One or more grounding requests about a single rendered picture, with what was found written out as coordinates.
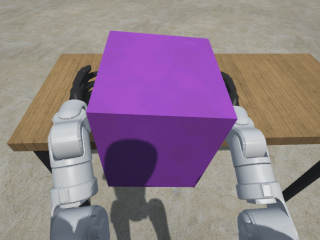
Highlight robot left upper arm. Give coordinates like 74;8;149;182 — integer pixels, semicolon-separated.
50;205;110;240

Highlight robot right upper arm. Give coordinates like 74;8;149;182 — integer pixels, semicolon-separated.
237;207;298;240

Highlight robot left hand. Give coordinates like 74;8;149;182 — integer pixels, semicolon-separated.
69;65;98;106

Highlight robot right forearm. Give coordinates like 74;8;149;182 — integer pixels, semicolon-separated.
225;105;299;240

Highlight carton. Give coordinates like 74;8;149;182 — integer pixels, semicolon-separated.
86;30;238;187

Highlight robot right hand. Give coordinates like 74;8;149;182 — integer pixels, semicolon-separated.
221;71;240;106

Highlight table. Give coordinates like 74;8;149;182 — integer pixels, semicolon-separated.
7;53;320;207

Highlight robot left forearm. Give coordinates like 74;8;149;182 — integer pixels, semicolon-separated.
47;99;99;240

